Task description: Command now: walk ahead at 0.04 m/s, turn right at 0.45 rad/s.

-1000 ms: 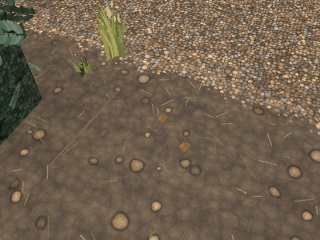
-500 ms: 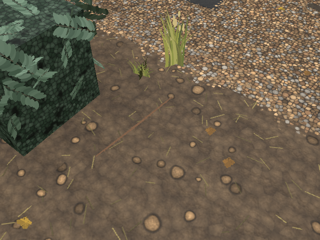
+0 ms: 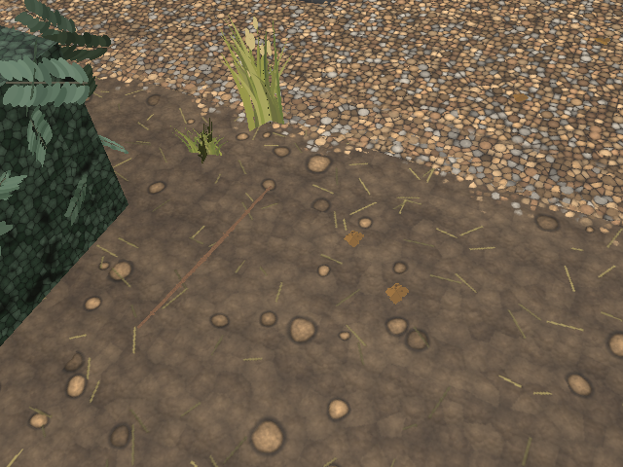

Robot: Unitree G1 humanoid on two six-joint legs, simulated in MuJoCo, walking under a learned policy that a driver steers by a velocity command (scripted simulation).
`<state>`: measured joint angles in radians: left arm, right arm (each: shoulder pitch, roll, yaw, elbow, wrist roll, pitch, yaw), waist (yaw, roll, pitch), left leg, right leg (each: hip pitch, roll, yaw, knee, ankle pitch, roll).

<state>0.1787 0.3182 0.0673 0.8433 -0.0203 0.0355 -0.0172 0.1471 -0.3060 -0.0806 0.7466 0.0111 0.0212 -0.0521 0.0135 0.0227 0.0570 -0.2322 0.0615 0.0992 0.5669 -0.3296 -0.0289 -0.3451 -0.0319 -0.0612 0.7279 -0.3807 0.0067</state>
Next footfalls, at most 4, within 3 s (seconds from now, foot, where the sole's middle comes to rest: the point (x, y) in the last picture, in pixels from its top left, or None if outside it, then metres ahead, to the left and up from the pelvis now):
0.62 left None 0.39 0.04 -0.76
1.06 right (442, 444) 0.51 -0.19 -0.76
1.44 left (324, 447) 0.50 0.05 -0.76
1.92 right None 0.39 -0.18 -0.76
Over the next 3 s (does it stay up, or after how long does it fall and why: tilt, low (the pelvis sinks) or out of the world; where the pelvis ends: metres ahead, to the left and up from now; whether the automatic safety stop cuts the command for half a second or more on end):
stays up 0.63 -0.11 -0.02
